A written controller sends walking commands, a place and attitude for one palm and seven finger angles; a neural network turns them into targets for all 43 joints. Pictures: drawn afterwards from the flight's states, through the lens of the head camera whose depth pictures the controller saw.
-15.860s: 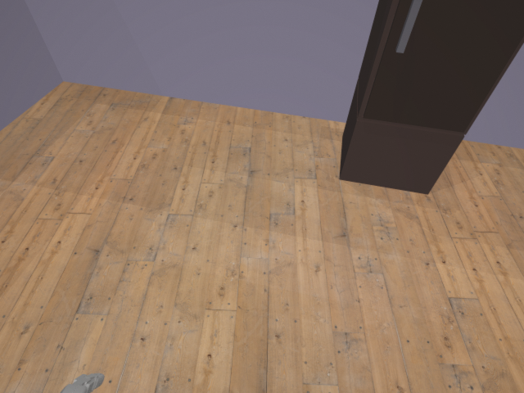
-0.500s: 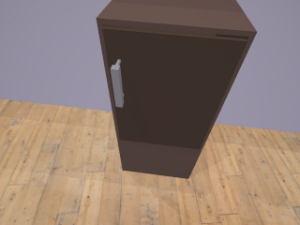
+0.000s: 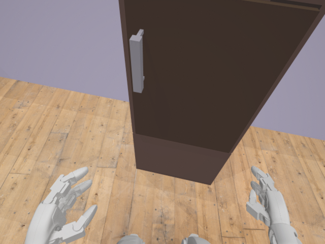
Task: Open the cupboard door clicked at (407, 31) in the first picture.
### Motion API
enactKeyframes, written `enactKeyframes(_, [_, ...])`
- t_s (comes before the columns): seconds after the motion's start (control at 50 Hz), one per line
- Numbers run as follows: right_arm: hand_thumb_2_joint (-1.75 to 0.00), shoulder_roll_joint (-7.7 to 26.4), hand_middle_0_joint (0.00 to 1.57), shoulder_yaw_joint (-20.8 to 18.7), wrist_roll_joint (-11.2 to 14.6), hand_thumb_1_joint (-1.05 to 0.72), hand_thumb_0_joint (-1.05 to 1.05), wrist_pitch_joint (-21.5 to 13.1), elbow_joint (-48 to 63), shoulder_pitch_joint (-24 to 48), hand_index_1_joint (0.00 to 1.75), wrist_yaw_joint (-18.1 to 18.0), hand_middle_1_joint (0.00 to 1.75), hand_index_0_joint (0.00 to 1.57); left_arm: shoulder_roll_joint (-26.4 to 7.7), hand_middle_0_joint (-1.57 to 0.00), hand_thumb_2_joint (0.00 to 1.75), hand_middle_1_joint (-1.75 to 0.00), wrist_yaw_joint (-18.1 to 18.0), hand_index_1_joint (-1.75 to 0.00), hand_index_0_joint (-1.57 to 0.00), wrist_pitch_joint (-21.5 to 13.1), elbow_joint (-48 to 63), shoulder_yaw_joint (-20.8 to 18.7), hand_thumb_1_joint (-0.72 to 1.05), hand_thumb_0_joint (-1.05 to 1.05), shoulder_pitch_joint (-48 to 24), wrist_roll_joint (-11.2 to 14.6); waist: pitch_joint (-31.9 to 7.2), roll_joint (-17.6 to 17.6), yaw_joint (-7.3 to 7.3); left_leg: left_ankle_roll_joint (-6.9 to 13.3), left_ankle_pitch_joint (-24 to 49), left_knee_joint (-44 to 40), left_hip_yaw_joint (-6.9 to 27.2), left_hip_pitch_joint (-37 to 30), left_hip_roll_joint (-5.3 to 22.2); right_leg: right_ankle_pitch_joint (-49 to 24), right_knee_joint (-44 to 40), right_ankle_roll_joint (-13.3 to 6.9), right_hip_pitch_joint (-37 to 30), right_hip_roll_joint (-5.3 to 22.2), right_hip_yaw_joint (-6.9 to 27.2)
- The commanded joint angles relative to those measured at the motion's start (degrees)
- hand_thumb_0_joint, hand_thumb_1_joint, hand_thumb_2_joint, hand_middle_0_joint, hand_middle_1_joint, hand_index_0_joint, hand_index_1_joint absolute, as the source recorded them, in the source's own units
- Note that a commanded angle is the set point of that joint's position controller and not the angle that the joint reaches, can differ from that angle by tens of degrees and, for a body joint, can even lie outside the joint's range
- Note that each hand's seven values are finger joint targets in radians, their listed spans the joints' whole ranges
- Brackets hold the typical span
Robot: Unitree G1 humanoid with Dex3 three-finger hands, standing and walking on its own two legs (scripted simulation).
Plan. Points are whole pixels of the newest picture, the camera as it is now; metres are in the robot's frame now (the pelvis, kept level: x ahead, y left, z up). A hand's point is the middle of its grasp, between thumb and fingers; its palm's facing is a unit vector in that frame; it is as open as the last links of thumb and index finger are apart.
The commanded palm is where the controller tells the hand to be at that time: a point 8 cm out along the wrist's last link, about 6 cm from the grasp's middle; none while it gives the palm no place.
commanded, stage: raise the hand with hooked fingers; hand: left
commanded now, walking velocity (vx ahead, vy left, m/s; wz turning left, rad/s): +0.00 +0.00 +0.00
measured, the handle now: (139, 62) +0.56 +0.13 +0.13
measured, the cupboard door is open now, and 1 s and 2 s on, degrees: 0 0 0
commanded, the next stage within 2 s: move the hooked fingers beside the handle in 1.58 s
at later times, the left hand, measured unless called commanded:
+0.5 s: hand (62, 168) +0.24 +0.24 +0.09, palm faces -0.09 -0.99 -0.07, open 12.2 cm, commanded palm +0.22 +0.29 +0.10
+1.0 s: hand (33, 129) +0.29 +0.29 +0.15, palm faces -0.06 -1.00 -0.07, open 13.9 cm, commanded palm +0.27 +0.34 +0.15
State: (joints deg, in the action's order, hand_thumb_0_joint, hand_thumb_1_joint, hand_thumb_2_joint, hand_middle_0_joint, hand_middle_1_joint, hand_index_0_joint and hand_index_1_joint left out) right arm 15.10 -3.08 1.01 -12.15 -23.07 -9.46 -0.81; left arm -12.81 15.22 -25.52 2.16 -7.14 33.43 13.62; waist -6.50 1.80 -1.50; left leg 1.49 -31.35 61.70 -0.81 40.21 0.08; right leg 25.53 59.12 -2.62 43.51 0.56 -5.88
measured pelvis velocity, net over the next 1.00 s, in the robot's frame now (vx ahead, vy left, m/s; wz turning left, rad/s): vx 0.02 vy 0.03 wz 0.01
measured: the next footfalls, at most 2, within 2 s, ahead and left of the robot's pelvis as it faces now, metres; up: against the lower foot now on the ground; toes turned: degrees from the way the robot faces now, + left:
none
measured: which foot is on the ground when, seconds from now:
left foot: down 0.00-1.00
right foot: down 0.00-1.00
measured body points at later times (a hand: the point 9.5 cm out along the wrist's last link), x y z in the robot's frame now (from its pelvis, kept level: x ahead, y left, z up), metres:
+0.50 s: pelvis +0.02 +0.02 +0.02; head +0.07 +0.03 +0.47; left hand +0.24 +0.29 +0.09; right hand +0.17 -0.24 -0.04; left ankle +0.00 +0.10 -0.67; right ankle +0.04 -0.10 -0.67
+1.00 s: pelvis +0.02 +0.03 +0.05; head +0.04 +0.03 +0.50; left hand +0.29 +0.35 +0.15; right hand +0.19 -0.20 -0.02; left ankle +0.00 +0.10 -0.67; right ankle +0.04 -0.10 -0.67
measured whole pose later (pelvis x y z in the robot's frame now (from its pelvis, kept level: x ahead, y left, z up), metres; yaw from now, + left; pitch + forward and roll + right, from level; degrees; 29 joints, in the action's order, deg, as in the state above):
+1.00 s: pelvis +0.02 +0.03 +0.05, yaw +0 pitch +5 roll -2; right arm 15.0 4.8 2.8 -12.9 -31.4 -15.1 -4.6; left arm -26.1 31.3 -8.0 -17.1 -22.9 -1.8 20.0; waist -2.9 -1.4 -0.8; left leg 3.2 -24.4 44.3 -0.8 24.7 -1.1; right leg 17.9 39.9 -0.3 26.7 0.7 -5.5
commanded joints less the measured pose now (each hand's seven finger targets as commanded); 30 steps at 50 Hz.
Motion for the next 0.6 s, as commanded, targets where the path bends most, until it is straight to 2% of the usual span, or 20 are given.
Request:
enactKeyframes(0.0, [-0.90, 5.71, 0.20, -0.30, 0.35, -0.90, 0.00, -2.97, 3.20, -2.92, 0.30, -1.08, 0.30, 0.20, -6.13, -0.25, 0.63, -0.70, 2.56, -0.70, -0.25, -7.90, 19.57, -1.51, 0.27, 0.00, -13.46, 1.56, -9.02, -7.25, 5.71, 0.03, 18.58, -6.56, 3.19, -2.46, -0.13, -12.49, -8.51, 0.94, -6.01, -1.35, 5.15])
enactKeyframes(0.02, [-0.90, 6.44, 0.20, 0.20, 0.50, -0.90, 0.00, -3.21, 2.37, -2.64, 0.30, -1.50, 0.30, 0.20, -6.10, -0.25, 0.62, -0.72, 4.49, -0.72, -0.25, -6.70, 16.83, -1.25, 0.25, 0.00, -15.49, 2.67, -7.43, -6.70, 6.13, 0.01, 18.44, -6.18, 3.73, -1.95, -0.14, -12.31, -8.43, 0.69, -5.64, -1.85, 5.05])
enactKeyframes(0.04, [-0.90, 6.50, 0.20, 0.07, 0.86, -0.90, 0.00, -3.59, 2.24, -2.77, 0.30, -1.70, 0.30, 0.20, -7.30, -0.25, 0.61, -0.74, 5.96, -0.74, -0.25, -5.35, 15.98, -1.88, 0.22, 0.00, -15.05, 2.51, -9.00, -6.20, 6.04, 0.16, 17.44, -6.41, 3.58, -1.99, -0.09, -11.36, -9.41, 1.04, -6.58, -1.48, 5.37])
enactKeyframes(0.06, [-0.90, 6.77, 0.20, -0.02, 1.16, -0.90, 0.00, -3.59, 1.99, -2.85, 0.30, -1.94, 0.30, 0.20, -9.16, -0.25, 0.60, -0.75, 7.03, -0.75, -0.25, -3.23, 13.26, -4.35, 0.20, 0.00, -13.48, 2.56, -10.06, -4.13, 5.54, 0.22, 16.42, -7.20, 3.50, -1.42, -0.12, -9.91, -10.54, 1.24, -8.20, -1.32, 5.38])
enactKeyframes(0.1, [-0.90, 6.85, 0.20, 0.17, 1.63, -0.90, 0.00, -3.60, 2.49, -1.79, 0.30, -2.23, 0.30, 0.20, -10.51, -0.25, 0.58, -0.78, 8.72, -0.78, -0.25, 1.06, 11.93, -6.62, 0.15, 0.00, -12.06, 3.60, -12.61, -3.28, 3.98, 0.36, 17.47, -8.92, 3.37, -1.54, -0.47, -10.38, -12.01, 1.48, -12.68, -0.74, 5.73])
enactKeyframes(0.12, [-0.90, 6.82, 0.20, 0.38, 1.71, -0.90, 0.00, -3.31, 2.43, -0.95, 0.30, -2.39, 0.30, 0.20, -12.59, -0.25, 0.57, -0.80, 9.36, -0.80, -0.25, 3.45, 9.70, -9.77, 0.13, 0.00, -10.98, 4.58, -13.16, -4.13, 2.44, 0.13, 19.25, -9.46, 3.39, -1.87, -0.63, -12.02, -11.83, 1.08, -14.81, -0.89, 5.59])
enactKeyframes(0.16, [-0.90, 6.07, 0.20, 0.63, 1.91, -0.90, 0.00, -3.05, 2.95, -0.22, 0.30, -2.58, 0.30, 0.20, -12.71, -0.26, 0.55, -0.82, 9.23, -0.82, -0.26, 6.01, 11.22, -11.97, 0.08, 0.00, -10.08, 5.98, -15.12, -3.80, 1.22, -0.06, 21.80, -11.67, 3.39, -3.60, -0.53, -14.73, -12.25, 1.35, -17.60, -0.50, 4.47])
enactKeyframes(0.2, [-0.90, 5.40, 0.20, 1.01, 1.75, -0.90, 0.00, -3.11, 2.96, 0.05, 0.30, -2.60, 0.30, 0.20, -12.33, -0.26, 0.53, -0.86, 8.12, -0.86, -0.26, 6.97, 11.52, -13.20, 0.04, 0.00, -10.05, 7.14, -14.23, -2.61, 0.66, -0.30, 23.11, -13.17, 3.55, -3.79, -0.46, -16.06, -12.65, 1.48, -18.82, -0.51, 3.68])
enactKeyframes(0.22, [-0.90, 5.40, 0.20, 1.16, 1.47, -0.90, 0.00, -3.24, 2.77, 0.82, 0.30, -2.68, 0.30, 0.20, -13.80, -0.26, 0.52, -0.87, 7.73, -0.87, -0.26, 7.02, 10.35, -15.12, 0.01, 0.00, -10.52, 7.63, -13.12, -2.67, -0.20, -0.53, 24.48, -13.55, 3.83, -3.77, -0.51, -17.41, -12.37, 1.01, -19.53, -0.71, 3.49])
enactKeyframes(0.24, [-0.90, 5.22, 0.20, 1.24, 1.52, -0.90, 0.00, -3.39, 2.90, 0.08, 0.30, -2.58, 0.30, 0.20, -12.89, -0.27, 0.51, -0.88, 7.48, -0.88, -0.27, 6.45, 11.02, -14.74, -0.01, 0.00, -10.34, 7.90, -13.14, -1.92, 0.06, -0.60, 25.06, -14.28, 3.61, -4.26, -0.41, -18.38, -12.69, 1.18, -19.94, -0.62, 3.33])
enactKeyframes(0.28, [-0.90, 5.43, 0.20, 1.17, 1.54, -0.90, 0.00, -3.71, 2.35, -0.56, 0.30, -2.37, 0.30, 0.20, -12.07, -0.27, 0.49, -0.92, 7.14, -0.92, -0.27, 5.76, 8.96, -14.33, -0.06, 0.00, -10.59, 7.88, -10.37, -1.89, 0.63, -0.69, 23.64, -15.11, 3.30, -3.97, -0.41, -16.76, -13.67, 1.48, -18.57, -0.54, 3.13])
enactKeyframes(0.3, [-0.90, 5.85, 0.20, 1.07, 1.58, -0.90, 0.00, -3.92, 2.11, -1.12, 0.30, -2.30, 0.30, 0.20, -12.23, -0.27, 0.48, -0.93, 7.20, -0.93, -0.27, 5.20, 8.58, -14.10, -0.08, 0.00, -11.70, 7.73, -9.94, -1.14, 1.07, -0.66, 23.12, -15.56, 3.38, -4.34, -0.35, -15.91, -13.96, 1.54, -18.07, -0.56, 2.87])
enactKeyframes(0.32, [-0.90, 6.33, 0.20, 1.13, 1.43, -0.90, 0.00, -4.01, 2.20, -0.79, 0.30, -2.34, 0.30, 0.20, -12.96, -0.27, 0.47, -0.94, 7.82, -0.94, -0.27, 5.20, 7.21, -14.43, -0.10, 0.00, -12.98, 7.91, -8.41, -1.05, 0.87, -0.68, 23.25, -15.65, 3.48, -4.19, -0.42, -15.78, -14.05, 1.14, -17.95, -0.87, 3.02])
enactKeyframes(0.34, [-0.90, 6.80, 0.20, 1.21, 1.63, -0.90, 0.00, -4.16, 2.19, -1.58, 0.30, -2.28, 0.30, 0.20, -13.60, -0.27, 0.46, -0.96, 8.36, -0.96, -0.27, 4.82, 7.76, -14.03, -0.13, 0.00, -14.52, 7.73, -9.04, -2.84, 1.39, -0.62, 22.76, -16.10, 3.30, -5.28, -0.41, -15.16, -14.44, 1.21, -17.63, -0.76, 3.14])
enactKeyframes(0.4, [-0.90, 7.36, 0.20, 1.12, 1.88, -0.90, 0.00, -5.03, 2.01, -2.73, 0.30, -2.37, 0.30, 0.20, -14.08, -0.28, 0.43, -1.00, 9.22, -1.00, -0.28, 4.27, 8.48, -13.49, -0.20, 0.00, -16.08, 7.59, -9.98, -5.55, 1.64, -0.62, 23.82, -17.18, 3.36, -8.34, -0.25, -15.41, -14.92, 1.15, -17.50, -0.72, 2.51])
enactKeyframes(0.46, [-0.90, 7.89, 0.20, 1.16, 1.83, -0.90, 0.00, -5.41, 1.60, -3.57, 0.30, -2.63, 0.30, 0.20, -16.89, -0.28, 0.40, -1.05, 9.62, -1.05, -0.28, 4.76, 9.02, -15.40, -0.27, 0.00, -19.27, 7.88, -11.31, -6.96, 1.50, -0.82, 26.65, -18.06, 3.69, -11.14, 0.09, -17.55, -15.27, 1.04, -18.63, -0.88, 2.25])
enactKeyframes(0.5, [-0.90, 8.01, 0.20, 1.19, 1.96, -0.90, 0.00, -5.60, 1.22, -3.48, 0.30, -2.76, 0.30, 0.20, -17.42, -0.29, 0.38, -1.08, 9.13, -1.08, -0.29, 4.97, 8.77, -16.15, -0.31, 0.00, -20.30, 8.00, -10.12, -7.38, 1.38, -1.08, 27.16, -18.93, 4.02, -12.17, 0.30, -17.40, -15.70, 0.99, -18.33, -0.95, 1.70])
enactKeyframes(0.52, [-0.90, 8.48, 0.20, 1.42, 1.72, -0.90, 0.00, -5.46, 0.98, -3.55, 0.30, -2.88, 0.30, 0.20, -19.22, -0.29, 0.37, -1.10, 9.19, -1.10, -0.29, 5.52, 7.91, -17.30, -0.34, 0.00, -22.48, 8.11, -9.29, -7.03, 1.35, -1.10, 27.52, -19.06, 4.11, -12.07, 0.18, -18.10, -15.82, 0.69, -19.03, -1.23, 1.78])
enactKeyframes(0.58, [-0.90, 8.55, 0.20, 1.74, 2.04, -0.90, 0.00, -5.14, 0.86, -3.23, 0.30, -3.18, 0.30, 0.20, -19.38, -0.29, 0.34, -1.14, 9.56, -1.14, -0.29, 6.69, 5.58, -17.49, -0.41, 0.00, -25.31, 8.26, -8.08, -8.12, 1.39, -1.21, 25.47, -20.83, 4.21, -13.04, 0.29, -16.41, -17.22, 0.77, -19.33, -1.03, 1.60])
